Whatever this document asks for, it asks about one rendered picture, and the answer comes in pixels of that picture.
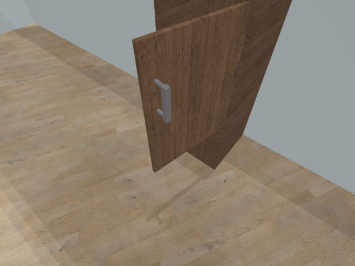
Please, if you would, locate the cupboard door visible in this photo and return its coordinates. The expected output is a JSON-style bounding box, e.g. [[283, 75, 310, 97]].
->
[[132, 1, 250, 173]]

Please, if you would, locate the handle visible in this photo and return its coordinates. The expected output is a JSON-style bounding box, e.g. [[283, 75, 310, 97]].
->
[[154, 79, 171, 123]]

